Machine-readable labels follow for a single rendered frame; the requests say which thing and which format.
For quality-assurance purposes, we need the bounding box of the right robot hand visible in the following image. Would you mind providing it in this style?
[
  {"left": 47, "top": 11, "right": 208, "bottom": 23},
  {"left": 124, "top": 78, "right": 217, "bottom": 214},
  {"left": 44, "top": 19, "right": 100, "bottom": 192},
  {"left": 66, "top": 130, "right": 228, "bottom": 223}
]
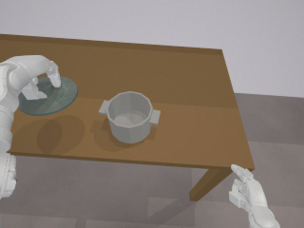
[{"left": 229, "top": 164, "right": 268, "bottom": 212}]

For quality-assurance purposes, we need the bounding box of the pot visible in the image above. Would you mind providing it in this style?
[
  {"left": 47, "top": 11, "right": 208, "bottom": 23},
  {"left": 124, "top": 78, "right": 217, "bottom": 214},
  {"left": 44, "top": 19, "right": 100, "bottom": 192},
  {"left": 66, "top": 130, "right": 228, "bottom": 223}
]
[{"left": 99, "top": 91, "right": 161, "bottom": 143}]

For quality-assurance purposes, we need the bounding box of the robot left upper arm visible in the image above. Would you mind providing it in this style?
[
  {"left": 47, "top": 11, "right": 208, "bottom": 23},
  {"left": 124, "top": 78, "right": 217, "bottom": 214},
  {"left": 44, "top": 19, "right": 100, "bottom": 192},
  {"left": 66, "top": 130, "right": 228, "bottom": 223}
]
[{"left": 0, "top": 152, "right": 17, "bottom": 228}]

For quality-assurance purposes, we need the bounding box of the robot left forearm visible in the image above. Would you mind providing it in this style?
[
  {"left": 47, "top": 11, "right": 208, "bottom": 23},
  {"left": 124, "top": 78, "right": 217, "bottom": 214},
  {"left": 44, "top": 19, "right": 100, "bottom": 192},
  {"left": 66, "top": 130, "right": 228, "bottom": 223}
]
[{"left": 0, "top": 61, "right": 30, "bottom": 153}]

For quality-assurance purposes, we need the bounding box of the lid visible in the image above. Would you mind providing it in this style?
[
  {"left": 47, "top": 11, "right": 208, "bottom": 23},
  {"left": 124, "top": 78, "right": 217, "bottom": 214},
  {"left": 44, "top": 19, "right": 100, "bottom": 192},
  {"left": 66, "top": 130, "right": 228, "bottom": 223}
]
[{"left": 18, "top": 76, "right": 78, "bottom": 117}]

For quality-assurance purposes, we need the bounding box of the robot right forearm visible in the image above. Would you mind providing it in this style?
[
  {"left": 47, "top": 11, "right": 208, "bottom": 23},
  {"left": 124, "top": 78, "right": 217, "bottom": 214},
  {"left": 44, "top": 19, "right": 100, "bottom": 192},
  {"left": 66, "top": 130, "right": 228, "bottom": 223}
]
[{"left": 248, "top": 205, "right": 280, "bottom": 228}]

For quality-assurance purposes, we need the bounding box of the knob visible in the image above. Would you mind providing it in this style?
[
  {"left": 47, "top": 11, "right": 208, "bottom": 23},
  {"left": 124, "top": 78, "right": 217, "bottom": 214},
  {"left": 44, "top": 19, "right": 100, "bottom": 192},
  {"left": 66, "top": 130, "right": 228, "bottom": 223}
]
[{"left": 37, "top": 81, "right": 54, "bottom": 95}]

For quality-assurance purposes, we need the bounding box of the left robot hand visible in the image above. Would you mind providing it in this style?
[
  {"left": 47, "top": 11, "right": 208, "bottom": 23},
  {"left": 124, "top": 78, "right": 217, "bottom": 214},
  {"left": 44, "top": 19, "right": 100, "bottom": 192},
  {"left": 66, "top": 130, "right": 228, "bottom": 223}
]
[{"left": 6, "top": 55, "right": 61, "bottom": 100}]

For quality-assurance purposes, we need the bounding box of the table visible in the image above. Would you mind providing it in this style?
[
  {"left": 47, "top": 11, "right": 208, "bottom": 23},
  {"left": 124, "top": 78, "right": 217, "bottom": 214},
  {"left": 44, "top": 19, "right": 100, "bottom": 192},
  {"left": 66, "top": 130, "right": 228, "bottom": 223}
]
[{"left": 0, "top": 33, "right": 256, "bottom": 201}]

